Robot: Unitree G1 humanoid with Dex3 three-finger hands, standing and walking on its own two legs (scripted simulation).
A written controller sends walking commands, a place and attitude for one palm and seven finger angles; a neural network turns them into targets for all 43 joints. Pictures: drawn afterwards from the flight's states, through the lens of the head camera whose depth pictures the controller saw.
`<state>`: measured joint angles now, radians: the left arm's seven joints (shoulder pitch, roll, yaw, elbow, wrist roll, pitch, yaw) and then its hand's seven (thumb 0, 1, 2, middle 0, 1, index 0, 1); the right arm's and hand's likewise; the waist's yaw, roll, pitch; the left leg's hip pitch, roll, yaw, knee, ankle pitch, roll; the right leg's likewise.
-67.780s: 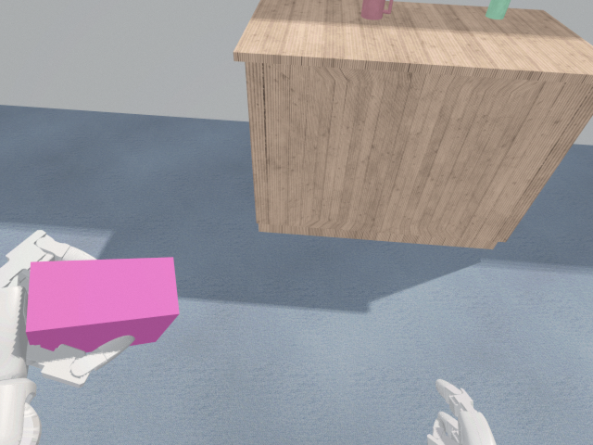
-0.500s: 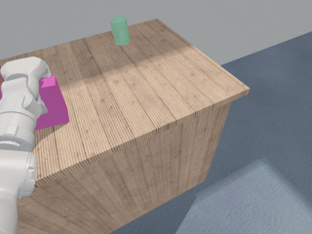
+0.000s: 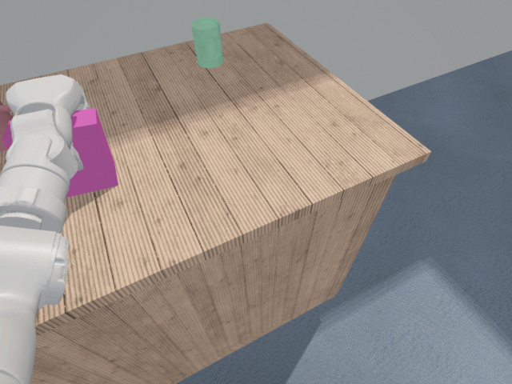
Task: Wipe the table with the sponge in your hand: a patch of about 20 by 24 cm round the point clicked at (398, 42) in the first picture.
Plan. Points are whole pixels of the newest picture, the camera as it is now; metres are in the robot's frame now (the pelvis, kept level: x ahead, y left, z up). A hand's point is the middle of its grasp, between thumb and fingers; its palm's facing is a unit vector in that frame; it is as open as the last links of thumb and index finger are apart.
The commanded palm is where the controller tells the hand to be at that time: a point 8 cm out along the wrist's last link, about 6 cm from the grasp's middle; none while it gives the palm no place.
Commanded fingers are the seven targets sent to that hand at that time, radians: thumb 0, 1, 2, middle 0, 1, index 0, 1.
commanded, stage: wipe back along the third lane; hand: left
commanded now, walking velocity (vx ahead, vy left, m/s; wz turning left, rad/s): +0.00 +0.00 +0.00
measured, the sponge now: (72, 165) +0.44 +0.31 +0.11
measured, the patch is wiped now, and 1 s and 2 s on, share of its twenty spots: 1.00 1.00 1.00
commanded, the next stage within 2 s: slide back across to the middle lane in 1.56 s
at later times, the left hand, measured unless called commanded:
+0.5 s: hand (62, 143) +0.43 +0.29 +0.17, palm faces +0.08 +0.02 -1.00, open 10.3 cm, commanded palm +0.38 +0.26 +0.18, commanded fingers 0.00 0.10 1.30 -1.20 -1.60 -1.20 -1.60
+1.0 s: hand (70, 164) +0.38 +0.26 +0.17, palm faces +0.16 -0.02 -0.99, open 10.3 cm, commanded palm +0.33 +0.23 +0.18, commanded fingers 0.00 0.10 1.30 -1.20 -1.60 -1.20 -1.60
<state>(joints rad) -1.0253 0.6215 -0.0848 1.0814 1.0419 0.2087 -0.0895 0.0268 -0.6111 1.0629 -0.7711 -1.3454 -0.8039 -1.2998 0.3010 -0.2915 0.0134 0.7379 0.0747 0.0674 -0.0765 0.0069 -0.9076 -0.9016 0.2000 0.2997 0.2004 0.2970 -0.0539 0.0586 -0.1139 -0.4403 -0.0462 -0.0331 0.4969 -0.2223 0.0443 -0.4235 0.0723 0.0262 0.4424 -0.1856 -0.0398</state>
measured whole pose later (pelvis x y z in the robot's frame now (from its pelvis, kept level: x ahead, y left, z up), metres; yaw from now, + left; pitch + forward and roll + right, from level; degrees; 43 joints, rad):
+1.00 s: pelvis +0.04 +0.01 +0.00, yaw +2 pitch +2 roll -1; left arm -0.48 0.42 -0.26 0.16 0.98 0.65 -0.07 0.01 -0.48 1.01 -0.63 -1.46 -0.67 -1.42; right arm 0.02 -0.26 0.09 0.63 0.10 0.14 0.00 0.01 -0.91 -0.90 0.20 0.30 0.20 0.30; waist 0.10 0.10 -0.11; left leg -0.24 -0.08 -0.05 0.49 -0.29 0.06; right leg -0.23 0.04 0.01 0.47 -0.28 -0.03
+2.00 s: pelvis +0.02 -0.03 +0.00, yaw -1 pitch -1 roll +1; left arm -0.18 0.50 -0.12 -0.13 0.86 0.63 -0.07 0.01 -0.47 1.03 -0.60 -1.42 -0.71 -1.33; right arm 0.00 -0.27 0.08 0.63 0.09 0.14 -0.04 0.01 -0.91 -0.90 0.20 0.30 0.20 0.30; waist 0.08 0.10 -0.08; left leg -0.19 -0.03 -0.02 0.50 -0.28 0.01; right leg -0.22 0.09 0.04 0.52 -0.27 -0.08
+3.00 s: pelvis -0.02 -0.03 +0.00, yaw +1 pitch +0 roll +0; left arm -0.52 0.63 0.00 0.50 0.93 0.23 -0.20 0.02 -0.58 1.08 -0.77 -1.26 -0.78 -1.30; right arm 0.19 -0.31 0.02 0.70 0.08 0.08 -0.10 0.01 -0.91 -0.90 0.20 0.30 0.20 0.30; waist 0.05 0.10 -0.06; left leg -0.27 -0.04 -0.06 0.50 -0.23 0.01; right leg -0.27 0.08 -0.01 0.48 -0.21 -0.08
